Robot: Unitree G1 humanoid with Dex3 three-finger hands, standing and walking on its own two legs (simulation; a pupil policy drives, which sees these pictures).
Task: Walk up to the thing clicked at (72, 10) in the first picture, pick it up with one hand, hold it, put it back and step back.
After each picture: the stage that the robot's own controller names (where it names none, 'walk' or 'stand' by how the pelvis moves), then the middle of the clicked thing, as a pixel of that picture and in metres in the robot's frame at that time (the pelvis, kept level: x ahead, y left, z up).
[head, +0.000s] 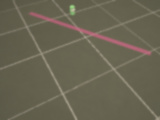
stand; (72, 10) +2.10 +0.18 -0.72
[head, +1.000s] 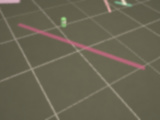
walk; (63, 22) +1.96 +0.23 -0.72
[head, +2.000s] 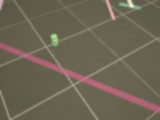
walk; (54, 40) +1.33 +0.29 -0.71
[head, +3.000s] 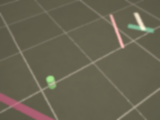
walk; (51, 82) +0.81 +0.29 -0.71
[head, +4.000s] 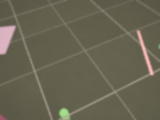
walk; (64, 115) +0.50 +0.23 -0.70
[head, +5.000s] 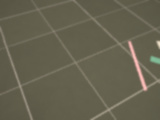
stand; out of the picture +0.33 +0.21 -0.71
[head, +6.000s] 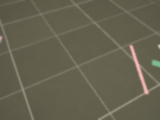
stand; out of the picture +0.33 +0.21 -0.73
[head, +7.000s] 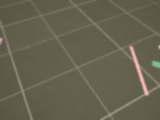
stand; out of the picture +0.33 +0.22 -0.73
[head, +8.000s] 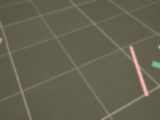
stand; out of the picture +0.32 +0.23 -0.73
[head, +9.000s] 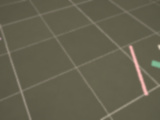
go down; out of the picture +0.31 +0.22 -0.73
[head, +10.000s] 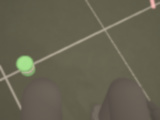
go down; (26, 66) +0.41 +0.23 -0.32
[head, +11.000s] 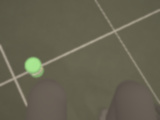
approach; (34, 68) +0.40 +0.22 -0.31
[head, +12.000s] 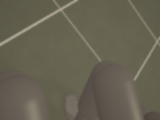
close in; out of the picture +0.39 +0.26 -0.22
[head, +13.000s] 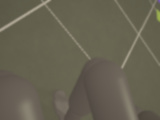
close; out of the picture +0.39 +0.27 -0.22
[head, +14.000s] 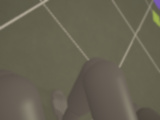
lift; out of the picture +0.38 +0.27 -0.22
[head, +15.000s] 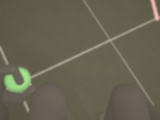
lift; (19, 84) +0.31 +0.23 -0.07
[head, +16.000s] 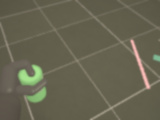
hold; (33, 84) +0.33 +0.18 +0.05
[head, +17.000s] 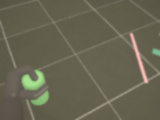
hold; (36, 88) +0.33 +0.18 +0.00
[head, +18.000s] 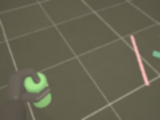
crouch; (38, 90) +0.33 +0.17 +0.00
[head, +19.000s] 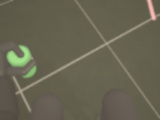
crouch; (23, 62) +0.41 +0.20 -0.09
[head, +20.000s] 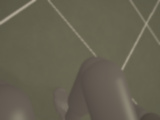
lower; out of the picture +0.42 +0.28 -0.22
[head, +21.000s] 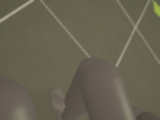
lower; out of the picture +0.42 +0.29 -0.23
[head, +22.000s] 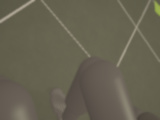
lower; out of the picture +0.42 +0.29 -0.22
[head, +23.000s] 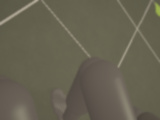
lower; out of the picture +0.41 +0.29 -0.22
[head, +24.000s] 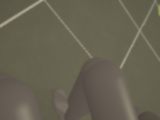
loosen; out of the picture +0.40 +0.29 -0.22
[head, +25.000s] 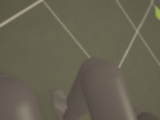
withdraw; out of the picture +0.40 +0.28 -0.23
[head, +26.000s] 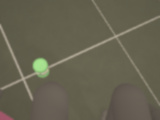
walk; (41, 68) +0.43 +0.22 -0.34
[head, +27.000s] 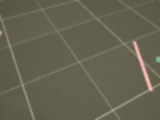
stand; out of the picture +0.35 +0.19 -0.66
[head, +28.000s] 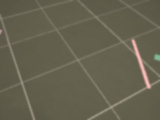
stand; out of the picture +0.37 +0.20 -0.66
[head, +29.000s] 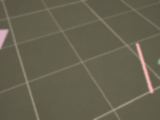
stand; out of the picture +0.36 +0.19 -0.70
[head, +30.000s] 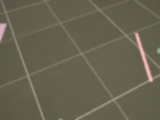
walk; out of the picture +0.39 +0.19 -0.71
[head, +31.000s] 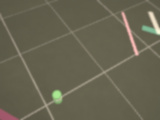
walk; (57, 97) +0.54 +0.19 -0.70
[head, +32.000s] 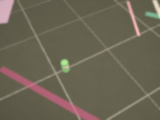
walk; (65, 66) +0.88 +0.24 -0.70
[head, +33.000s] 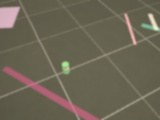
stand; (65, 68) +0.99 +0.20 -0.71
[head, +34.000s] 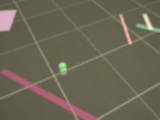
stand; (62, 68) +1.01 +0.22 -0.72
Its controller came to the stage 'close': yes
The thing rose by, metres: 0.72
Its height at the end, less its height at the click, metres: +0.00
